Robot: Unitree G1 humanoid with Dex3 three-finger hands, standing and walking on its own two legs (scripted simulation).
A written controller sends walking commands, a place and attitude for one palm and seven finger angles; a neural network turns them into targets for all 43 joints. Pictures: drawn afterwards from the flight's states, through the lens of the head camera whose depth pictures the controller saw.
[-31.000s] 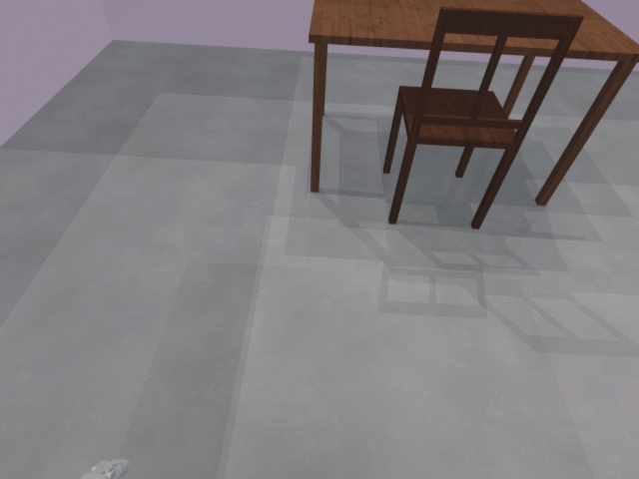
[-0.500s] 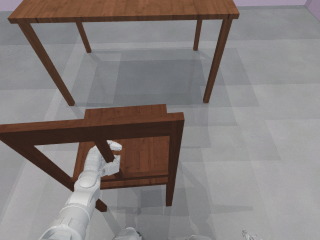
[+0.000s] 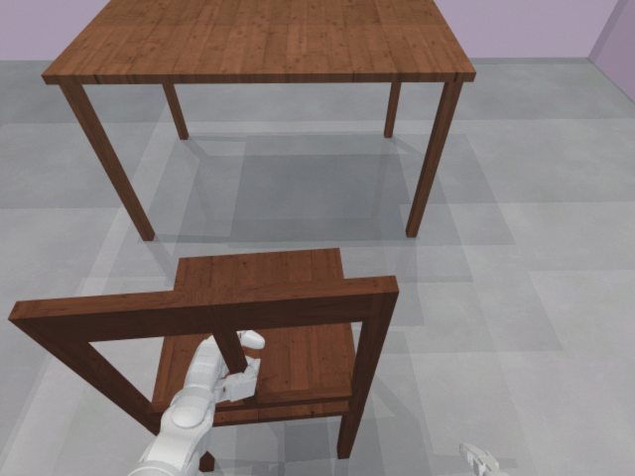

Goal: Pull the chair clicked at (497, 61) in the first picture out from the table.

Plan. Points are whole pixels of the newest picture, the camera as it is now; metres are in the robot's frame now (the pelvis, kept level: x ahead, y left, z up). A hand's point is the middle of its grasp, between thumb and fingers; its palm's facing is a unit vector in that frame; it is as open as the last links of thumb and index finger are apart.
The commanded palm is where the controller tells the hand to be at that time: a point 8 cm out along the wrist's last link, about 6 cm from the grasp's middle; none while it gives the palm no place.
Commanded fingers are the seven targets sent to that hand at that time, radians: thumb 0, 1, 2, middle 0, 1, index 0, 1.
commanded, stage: stop walking, hand still on the chair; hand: left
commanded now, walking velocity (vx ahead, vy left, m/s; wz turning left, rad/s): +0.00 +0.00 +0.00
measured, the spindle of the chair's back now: (239, 368) +0.28 +0.14 -0.09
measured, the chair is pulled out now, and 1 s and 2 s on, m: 0.65 0.65 0.65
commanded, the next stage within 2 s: open the thumb and straighten the fingers in 0.46 s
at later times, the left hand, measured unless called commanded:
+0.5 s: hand (249, 376) +0.26 +0.12 -0.07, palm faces +0.00 -0.99 -0.17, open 5.6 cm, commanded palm +0.24 +0.17 -0.05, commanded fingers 0.00 0.90 0.90 -0.50 -1.45 -0.50 -1.45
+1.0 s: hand (241, 365) +0.28 +0.13 -0.07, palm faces -0.01 -0.99 -0.15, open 13.1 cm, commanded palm +0.26 +0.18 -0.04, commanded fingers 0.00 -0.55 0.20 -0.17 -0.51 -0.17 -0.51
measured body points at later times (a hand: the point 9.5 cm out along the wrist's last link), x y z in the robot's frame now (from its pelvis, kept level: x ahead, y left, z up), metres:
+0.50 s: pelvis +0.01 -0.02 +0.00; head +0.02 -0.02 +0.45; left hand +0.26 +0.17 -0.05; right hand +0.15 -0.27 -0.10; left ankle +0.05 +0.12 -0.74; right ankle +0.02 -0.15 -0.74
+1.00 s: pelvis +0.04 -0.01 -0.03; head +0.08 -0.02 +0.42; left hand +0.27 +0.19 -0.06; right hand +0.20 -0.25 -0.12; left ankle +0.05 +0.12 -0.74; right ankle +0.02 -0.15 -0.74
